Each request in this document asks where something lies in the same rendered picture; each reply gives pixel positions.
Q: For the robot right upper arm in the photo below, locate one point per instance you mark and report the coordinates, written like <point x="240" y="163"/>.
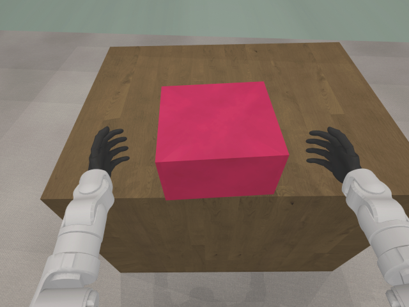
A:
<point x="398" y="296"/>

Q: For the robot right hand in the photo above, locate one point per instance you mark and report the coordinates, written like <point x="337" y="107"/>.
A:
<point x="341" y="155"/>

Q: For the robot left hand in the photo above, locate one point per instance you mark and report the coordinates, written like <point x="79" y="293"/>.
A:
<point x="101" y="156"/>

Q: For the pedestal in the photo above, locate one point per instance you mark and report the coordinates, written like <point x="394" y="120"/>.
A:
<point x="306" y="225"/>

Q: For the robot left upper arm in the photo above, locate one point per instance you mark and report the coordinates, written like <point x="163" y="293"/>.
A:
<point x="67" y="297"/>

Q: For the carton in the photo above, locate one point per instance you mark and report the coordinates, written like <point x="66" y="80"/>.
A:
<point x="218" y="140"/>

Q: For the robot left forearm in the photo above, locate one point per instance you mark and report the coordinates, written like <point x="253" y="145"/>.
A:
<point x="74" y="262"/>

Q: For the robot right forearm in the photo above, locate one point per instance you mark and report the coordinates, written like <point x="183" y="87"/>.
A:
<point x="384" y="222"/>

